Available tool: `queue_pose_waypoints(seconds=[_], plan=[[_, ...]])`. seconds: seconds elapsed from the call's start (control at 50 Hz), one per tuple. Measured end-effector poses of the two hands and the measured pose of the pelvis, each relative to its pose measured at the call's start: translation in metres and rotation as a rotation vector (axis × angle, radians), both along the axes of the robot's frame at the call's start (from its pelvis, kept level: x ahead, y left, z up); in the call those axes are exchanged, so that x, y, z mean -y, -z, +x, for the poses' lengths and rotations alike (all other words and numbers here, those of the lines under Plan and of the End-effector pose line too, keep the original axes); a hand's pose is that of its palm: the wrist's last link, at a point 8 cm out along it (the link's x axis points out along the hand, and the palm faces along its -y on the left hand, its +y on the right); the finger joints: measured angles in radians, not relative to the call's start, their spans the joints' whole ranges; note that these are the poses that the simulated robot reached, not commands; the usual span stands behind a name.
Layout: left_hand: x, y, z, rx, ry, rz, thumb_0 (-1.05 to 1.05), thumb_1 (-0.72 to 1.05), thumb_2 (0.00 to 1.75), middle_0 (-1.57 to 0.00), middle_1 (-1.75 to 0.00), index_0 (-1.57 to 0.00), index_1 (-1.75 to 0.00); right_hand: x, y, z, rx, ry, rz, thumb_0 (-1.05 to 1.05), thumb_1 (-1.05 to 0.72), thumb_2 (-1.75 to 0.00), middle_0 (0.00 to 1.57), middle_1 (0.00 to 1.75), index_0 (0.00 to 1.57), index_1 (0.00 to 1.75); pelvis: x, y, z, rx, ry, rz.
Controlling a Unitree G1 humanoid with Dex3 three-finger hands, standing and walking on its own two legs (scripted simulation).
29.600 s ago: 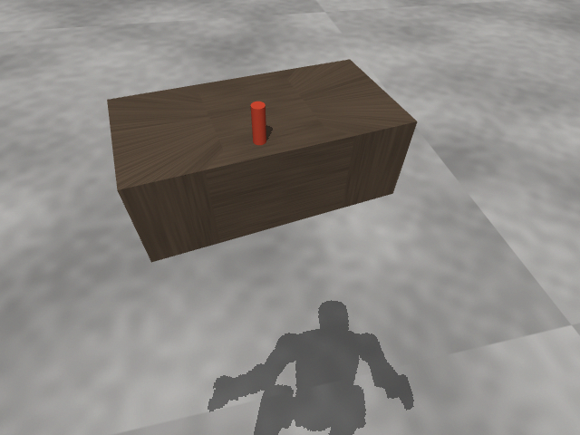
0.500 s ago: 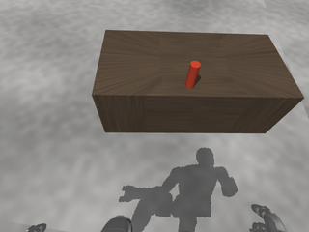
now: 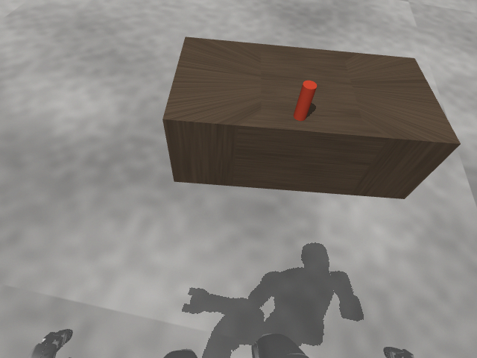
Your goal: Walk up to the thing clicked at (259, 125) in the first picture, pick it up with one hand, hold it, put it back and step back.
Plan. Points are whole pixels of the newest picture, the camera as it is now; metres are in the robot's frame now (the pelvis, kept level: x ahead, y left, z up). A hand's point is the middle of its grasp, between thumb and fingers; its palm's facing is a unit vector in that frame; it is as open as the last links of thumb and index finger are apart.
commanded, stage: step back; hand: right
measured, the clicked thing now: (304, 101) +1.01 -0.27 -0.26
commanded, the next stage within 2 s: stand in 1.02 s
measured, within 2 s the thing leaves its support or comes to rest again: neither
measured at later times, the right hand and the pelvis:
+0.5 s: hand out of the picture +0.01 -0.26 -0.15, palm faces -0.01 +0.93 -0.36, open 7.4 cm; pelvis -0.05 +0.00 +0.00, yaw -2 degrees
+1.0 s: hand out of the picture +0.08 -0.26 -0.14, palm faces -0.03 +0.93 -0.36, open 7.4 cm; pelvis -0.03 -0.01 +0.01, yaw +0 degrees
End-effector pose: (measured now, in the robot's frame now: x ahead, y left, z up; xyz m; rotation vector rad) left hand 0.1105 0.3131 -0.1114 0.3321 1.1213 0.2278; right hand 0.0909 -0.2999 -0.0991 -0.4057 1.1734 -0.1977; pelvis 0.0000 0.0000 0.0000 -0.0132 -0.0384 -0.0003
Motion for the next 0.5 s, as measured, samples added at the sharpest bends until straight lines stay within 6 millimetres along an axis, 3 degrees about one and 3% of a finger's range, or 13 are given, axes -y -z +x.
queue_pose_waypoints(seconds=[0.1, 0.18, 0.28, 0.38, 0.5], plan=[[0.009, 0.003, -0.039, -0.049, 0.039, -0.018, 0.0, 0.9, 0.89, -0.21, -0.3, -0.2, -0.3, 0.013, -0.01, -0.018, 0.075, 0.019, -0.009, 0.01, -0.9, -0.89, 0.2, 0.3, 0.21, 0.31, 0.006, -0.001, -0.023, -0.007, 0.043, 0.003], [0.019, 0.005, -0.075, -0.101, 0.041, -0.005, 0.0, 0.9, 0.89, -0.21, -0.3, -0.2, -0.3, 0.033, -0.005, -0.039, 0.1, 0.052, -0.003, 0.01, -0.9, -0.89, 0.2, 0.3, 0.21, 0.31, 0.015, 0.002, -0.04, 0.002, 0.071, -0.014], [0.026, -0.004, -0.116, -0.138, 0.004, -0.002, 0.0, 0.9, 0.89, -0.21, -0.3, -0.2, -0.3, 0.041, -0.002, -0.069, 0.045, 0.088, 0.011, 0.01, -0.9, -0.89, 0.2, 0.3, 0.21, 0.3, 0.018, -0.005, -0.047, 0.004, 0.072, 0.007], [0.018, -0.004, -0.125, -0.124, -0.026, -0.005, 0.01, 0.9, 0.89, -0.21, -0.3, -0.21, -0.3, 0.033, 0.007, -0.088, -0.032, 0.071, 0.019, 0.01, -0.9, -0.89, 0.2, 0.29, 0.2, 0.3, 0.012, -0.003, -0.047, 0.006, 0.027, 0.002], [0.006, 0.004, -0.11, -0.112, -0.034, -0.017, 0.01, 0.9, 0.89, -0.21, -0.3, -0.2, -0.3, 0.007, 0.011, -0.091, -0.036, 0.067, 0.05, 0.01, -0.9, -0.89, 0.2, 0.29, 0.2, 0.3, 0.004, -0.002, -0.049, 0.012, 0.025, 0.026]])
